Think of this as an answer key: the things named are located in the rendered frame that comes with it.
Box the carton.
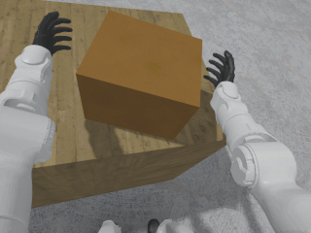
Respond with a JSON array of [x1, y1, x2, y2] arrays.
[[76, 10, 203, 141]]

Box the left robot shin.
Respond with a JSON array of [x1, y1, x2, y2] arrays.
[[101, 220, 115, 227]]

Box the robot right foot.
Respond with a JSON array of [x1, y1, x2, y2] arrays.
[[148, 218, 160, 233]]

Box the right robot upper arm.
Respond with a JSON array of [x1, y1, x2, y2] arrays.
[[230, 142, 311, 233]]

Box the left robot hand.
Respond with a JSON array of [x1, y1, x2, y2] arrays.
[[32, 11, 73, 55]]

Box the right robot hand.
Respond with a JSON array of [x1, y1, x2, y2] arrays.
[[203, 50, 235, 88]]

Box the right robot forearm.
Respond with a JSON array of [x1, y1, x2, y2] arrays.
[[210, 81, 297, 176]]

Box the left robot forearm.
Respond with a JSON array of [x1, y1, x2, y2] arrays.
[[0, 45, 53, 117]]

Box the pedestal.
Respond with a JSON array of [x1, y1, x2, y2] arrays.
[[0, 0, 227, 209]]

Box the left robot upper arm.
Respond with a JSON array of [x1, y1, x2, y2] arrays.
[[0, 106, 55, 233]]

